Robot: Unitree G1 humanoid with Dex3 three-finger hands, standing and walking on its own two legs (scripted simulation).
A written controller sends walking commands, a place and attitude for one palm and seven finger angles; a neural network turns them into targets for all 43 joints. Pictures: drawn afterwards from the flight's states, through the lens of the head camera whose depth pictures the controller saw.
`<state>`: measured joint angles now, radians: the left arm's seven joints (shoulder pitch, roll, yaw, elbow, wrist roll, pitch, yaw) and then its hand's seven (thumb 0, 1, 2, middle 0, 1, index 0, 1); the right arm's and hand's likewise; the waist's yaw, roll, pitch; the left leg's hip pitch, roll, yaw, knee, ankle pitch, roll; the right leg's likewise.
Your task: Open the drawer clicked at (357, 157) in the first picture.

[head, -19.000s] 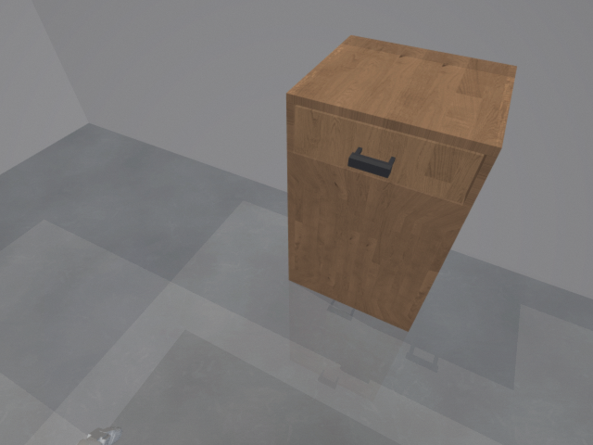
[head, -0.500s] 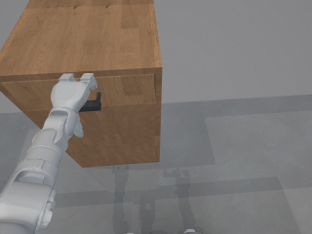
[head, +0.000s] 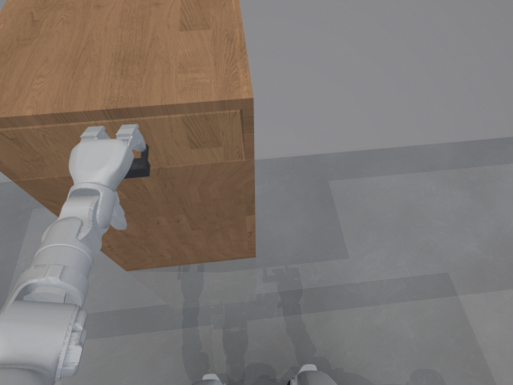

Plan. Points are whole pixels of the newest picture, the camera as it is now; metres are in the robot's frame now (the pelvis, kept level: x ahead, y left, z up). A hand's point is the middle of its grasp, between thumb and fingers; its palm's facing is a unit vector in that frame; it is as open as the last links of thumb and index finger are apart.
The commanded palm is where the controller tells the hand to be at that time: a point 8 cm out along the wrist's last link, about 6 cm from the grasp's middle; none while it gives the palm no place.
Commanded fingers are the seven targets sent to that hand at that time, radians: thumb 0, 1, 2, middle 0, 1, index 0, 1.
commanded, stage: lower the fingers behind the handle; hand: left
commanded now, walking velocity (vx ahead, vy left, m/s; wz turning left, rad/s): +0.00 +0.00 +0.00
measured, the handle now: (121, 160) +0.51 +0.25 -0.01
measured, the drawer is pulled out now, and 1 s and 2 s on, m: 0.00 0.00 0.00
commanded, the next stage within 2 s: lift the fingers back up to retry in 1.08 s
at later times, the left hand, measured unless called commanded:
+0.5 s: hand (107, 178) +0.46 +0.26 +0.00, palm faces -0.07 +0.00 -1.00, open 13.8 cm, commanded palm +0.44 +0.25 +0.03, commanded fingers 0.00 -0.50 0.30 -0.30 -1.20 -0.30 -1.20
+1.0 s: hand (109, 182) +0.45 +0.25 +0.00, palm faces -0.07 +0.02 -1.00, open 13.8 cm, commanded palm +0.43 +0.24 +0.02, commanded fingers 0.00 -0.50 0.30 -0.30 -1.20 -0.30 -1.20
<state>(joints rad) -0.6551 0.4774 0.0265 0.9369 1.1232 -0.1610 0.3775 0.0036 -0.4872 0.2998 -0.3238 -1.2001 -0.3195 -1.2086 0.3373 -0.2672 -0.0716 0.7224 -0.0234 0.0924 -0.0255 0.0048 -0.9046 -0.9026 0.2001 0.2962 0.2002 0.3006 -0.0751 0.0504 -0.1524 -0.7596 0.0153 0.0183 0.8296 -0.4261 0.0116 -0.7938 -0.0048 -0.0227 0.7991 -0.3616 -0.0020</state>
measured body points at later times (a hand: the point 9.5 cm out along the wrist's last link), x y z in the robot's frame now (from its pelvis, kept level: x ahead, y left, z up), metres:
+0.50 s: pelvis -0.01 +0.01 -0.01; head +0.10 +0.01 +0.42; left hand +0.45 +0.25 +0.06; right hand +0.02 -0.27 -0.14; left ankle -0.03 +0.11 -0.70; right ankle +0.00 -0.12 -0.70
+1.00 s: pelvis -0.03 +0.01 -0.03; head +0.08 +0.01 +0.41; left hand +0.45 +0.25 +0.05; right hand -0.02 -0.26 -0.15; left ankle -0.03 +0.11 -0.70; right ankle +0.00 -0.12 -0.70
